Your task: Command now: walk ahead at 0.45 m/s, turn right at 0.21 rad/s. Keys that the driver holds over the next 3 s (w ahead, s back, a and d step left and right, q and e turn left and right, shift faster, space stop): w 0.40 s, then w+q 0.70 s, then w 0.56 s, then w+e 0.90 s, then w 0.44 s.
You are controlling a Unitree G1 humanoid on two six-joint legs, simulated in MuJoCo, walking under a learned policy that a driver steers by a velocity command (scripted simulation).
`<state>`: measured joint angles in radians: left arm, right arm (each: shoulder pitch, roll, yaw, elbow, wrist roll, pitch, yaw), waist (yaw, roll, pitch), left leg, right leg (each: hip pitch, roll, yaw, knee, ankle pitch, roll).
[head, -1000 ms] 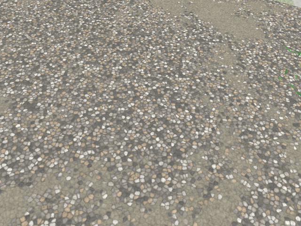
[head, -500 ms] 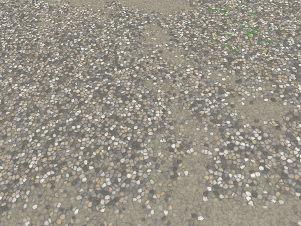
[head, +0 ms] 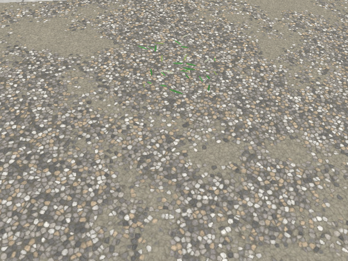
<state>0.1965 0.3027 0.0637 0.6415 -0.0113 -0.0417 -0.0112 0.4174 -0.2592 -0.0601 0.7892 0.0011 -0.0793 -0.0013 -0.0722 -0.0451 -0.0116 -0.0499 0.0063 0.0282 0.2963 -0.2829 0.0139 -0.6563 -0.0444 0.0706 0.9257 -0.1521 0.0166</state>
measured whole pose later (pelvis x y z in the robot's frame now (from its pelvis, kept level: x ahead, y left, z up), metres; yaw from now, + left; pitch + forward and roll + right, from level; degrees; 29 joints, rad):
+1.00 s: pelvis +0.56 +0.00 +0.00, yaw +15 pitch +2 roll +0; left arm 0.11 0.31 0.04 0.68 0.02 -0.09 0.00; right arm 0.33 -0.29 -0.05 0.69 0.01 -0.05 0.01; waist -0.05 -0.03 0.04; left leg -0.20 -0.12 -0.10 0.35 -0.18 0.10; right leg -0.67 -0.09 0.10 0.86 -0.14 0.07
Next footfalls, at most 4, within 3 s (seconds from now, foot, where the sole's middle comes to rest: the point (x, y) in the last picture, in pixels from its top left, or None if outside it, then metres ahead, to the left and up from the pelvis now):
0.18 right None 0.25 -0.16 -0.78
0.72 left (144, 243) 0.58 0.07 -0.78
1.20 right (173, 175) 0.89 -0.07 -0.78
1.70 left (99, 151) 1.04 0.28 -0.78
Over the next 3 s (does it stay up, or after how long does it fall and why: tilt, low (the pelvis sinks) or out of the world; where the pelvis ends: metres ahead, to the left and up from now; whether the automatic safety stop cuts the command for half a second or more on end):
stays up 1.63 0.26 0.00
